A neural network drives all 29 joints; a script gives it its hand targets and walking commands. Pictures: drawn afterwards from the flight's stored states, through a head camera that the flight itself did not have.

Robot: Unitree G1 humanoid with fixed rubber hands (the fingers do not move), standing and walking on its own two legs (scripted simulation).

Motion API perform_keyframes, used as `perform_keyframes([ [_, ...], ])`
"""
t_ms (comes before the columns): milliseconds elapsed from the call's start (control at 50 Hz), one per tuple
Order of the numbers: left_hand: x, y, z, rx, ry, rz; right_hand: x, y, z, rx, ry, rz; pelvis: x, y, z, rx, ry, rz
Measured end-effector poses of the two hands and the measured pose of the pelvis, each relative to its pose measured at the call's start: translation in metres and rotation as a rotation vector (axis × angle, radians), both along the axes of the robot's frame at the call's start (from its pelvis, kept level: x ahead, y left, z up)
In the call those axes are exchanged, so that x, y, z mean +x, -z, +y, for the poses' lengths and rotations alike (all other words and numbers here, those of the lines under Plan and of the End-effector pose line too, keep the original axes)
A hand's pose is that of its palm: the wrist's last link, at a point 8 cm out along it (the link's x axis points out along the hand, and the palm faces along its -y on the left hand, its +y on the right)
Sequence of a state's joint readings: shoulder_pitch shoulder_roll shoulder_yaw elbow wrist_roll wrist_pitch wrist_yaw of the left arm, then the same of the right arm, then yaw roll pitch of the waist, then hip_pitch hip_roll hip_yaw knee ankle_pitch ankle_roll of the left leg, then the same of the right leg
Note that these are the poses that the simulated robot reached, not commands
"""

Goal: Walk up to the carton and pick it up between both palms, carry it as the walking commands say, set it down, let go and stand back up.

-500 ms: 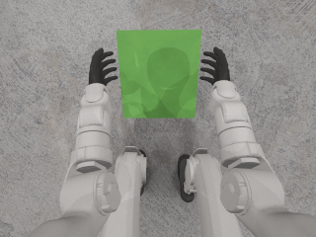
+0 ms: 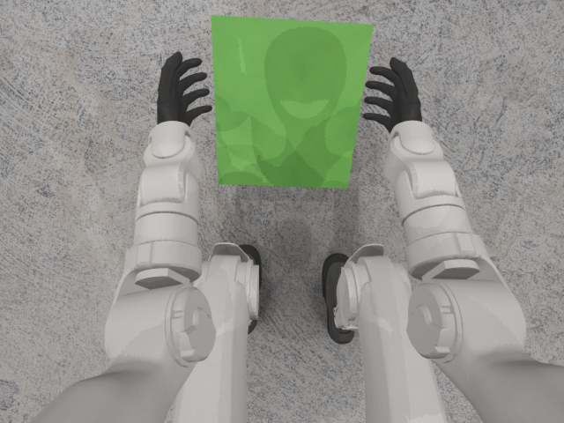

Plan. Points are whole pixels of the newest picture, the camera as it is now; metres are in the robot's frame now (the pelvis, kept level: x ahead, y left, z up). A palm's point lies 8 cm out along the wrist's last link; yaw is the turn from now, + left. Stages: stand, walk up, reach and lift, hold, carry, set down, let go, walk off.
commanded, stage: set down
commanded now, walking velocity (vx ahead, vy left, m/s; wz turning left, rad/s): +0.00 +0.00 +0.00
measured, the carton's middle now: (285, 101) +0.53 +0.02 -0.28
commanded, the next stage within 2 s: none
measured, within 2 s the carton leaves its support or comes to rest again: neither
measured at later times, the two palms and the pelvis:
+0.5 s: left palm (189, 121) +0.49 +0.17 -0.23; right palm (383, 121) +0.49 -0.12 -0.24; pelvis -0.01 +0.01 -0.05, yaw -1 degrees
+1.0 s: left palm (179, 96) +0.53 +0.19 -0.25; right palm (373, 99) +0.52 -0.11 -0.26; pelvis -0.02 +0.01 -0.09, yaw +0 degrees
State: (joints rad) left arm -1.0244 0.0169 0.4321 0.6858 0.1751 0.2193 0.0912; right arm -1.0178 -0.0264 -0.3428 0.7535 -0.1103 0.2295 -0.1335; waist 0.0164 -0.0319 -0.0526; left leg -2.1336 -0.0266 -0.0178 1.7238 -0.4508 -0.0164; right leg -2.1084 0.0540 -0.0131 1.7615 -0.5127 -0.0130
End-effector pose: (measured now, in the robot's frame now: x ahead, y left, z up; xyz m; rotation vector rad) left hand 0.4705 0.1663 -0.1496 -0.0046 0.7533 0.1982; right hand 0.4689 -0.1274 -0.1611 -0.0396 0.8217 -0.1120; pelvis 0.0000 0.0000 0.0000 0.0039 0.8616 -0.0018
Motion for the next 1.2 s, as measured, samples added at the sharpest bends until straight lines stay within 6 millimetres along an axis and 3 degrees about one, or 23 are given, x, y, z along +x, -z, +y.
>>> perform_keyframes([
  [80, 0.006, 0.008, -0.001, 0.003, -0.008, -0.046, 0.01, 0.007, 0.0, 0.009, 0.025, -0.048, -0.007, 0.012, -0.002, 0.007, 0.002, -0.045],
  [200, 0.022, 0.002, 0.0, 0.012, 0.006, -0.116, 0.027, 0.001, 0.002, 0.002, 0.042, -0.118, -0.016, 0.029, -0.002, 0.009, 0.003, -0.087],
  [280, 0.026, 0.008, 0.002, 0.012, 0.048, -0.09, 0.029, 0.007, 0.002, 0.009, 0.053, -0.09, -0.018, 0.035, 0.0, 0.005, 0.004, -0.093],
  [460, 0.016, 0.071, 0.005, -0.012, 0.072, 0.046, 0.016, 0.066, 0.002, -0.008, 0.019, 0.043, -0.011, 0.047, 0.006, -0.008, 0.004, -0.045],
  [560, 0.025, 0.096, 0.01, -0.005, 0.029, 0.029, 0.027, 0.089, 0.005, -0.026, -0.029, 0.012, -0.009, 0.058, 0.009, -0.013, 0.004, -0.061],
  [700, 0.058, 0.085, 0.014, 0.033, 0.042, -0.084, 0.05, 0.089, 0.011, -0.007, -0.037, -0.084, -0.014, 0.076, 0.008, -0.009, 0.003, -0.122],
  [880, 0.057, 0.086, 0.015, -0.002, 0.083, -0.086, 0.049, 0.091, 0.008, 0.038, -0.022, -0.076, -0.018, 0.09, 0.007, -0.004, 0.004, -0.158],
  [1040, 0.058, 0.101, 0.028, -0.018, 0.052, -0.064, 0.059, 0.098, 0.017, 0.086, -0.049, -0.079, -0.014, 0.093, 0.008, -0.007, 0.003, -0.138],
  [1200, 0.072, 0.11, 0.029, -0.039, 0.067, -0.068, 0.071, 0.106, 0.017, 0.07, -0.043, -0.081, -0.003, 0.093, 0.011, -0.015, 0.002, -0.114],
])
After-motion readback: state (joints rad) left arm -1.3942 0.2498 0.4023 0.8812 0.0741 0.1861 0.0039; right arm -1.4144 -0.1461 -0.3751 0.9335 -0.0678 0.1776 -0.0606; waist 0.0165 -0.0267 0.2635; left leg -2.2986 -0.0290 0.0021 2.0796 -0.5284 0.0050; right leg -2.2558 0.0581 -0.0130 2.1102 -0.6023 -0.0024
